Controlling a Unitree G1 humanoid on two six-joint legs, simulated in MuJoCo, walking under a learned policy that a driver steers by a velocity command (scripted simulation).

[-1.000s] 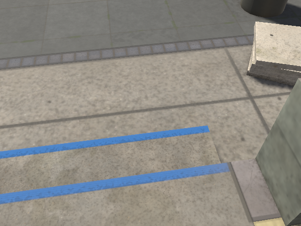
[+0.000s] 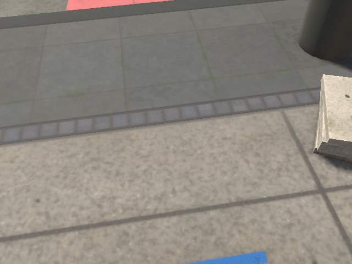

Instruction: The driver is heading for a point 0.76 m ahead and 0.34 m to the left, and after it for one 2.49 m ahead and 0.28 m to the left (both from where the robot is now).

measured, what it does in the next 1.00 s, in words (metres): goes down, turning left: left foot 0.14 m lower, then right foot 0.14 m lower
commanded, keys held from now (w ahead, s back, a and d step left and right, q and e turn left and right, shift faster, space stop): w+q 1.00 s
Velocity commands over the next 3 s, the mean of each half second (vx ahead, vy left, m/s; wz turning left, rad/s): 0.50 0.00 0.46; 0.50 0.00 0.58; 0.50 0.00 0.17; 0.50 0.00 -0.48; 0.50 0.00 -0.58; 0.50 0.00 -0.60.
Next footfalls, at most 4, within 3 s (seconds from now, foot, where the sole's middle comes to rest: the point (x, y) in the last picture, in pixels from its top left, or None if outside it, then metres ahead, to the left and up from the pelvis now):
0.46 left None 0.35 0.22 -0.91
0.98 right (172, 235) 0.72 0.08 -1.05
1.46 left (98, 218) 0.81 0.45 -1.05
1.96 right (128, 156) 1.18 0.34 -1.05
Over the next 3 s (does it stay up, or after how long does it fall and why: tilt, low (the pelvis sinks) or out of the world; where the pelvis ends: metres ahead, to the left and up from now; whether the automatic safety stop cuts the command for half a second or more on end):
stays up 1.55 0.42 -0.30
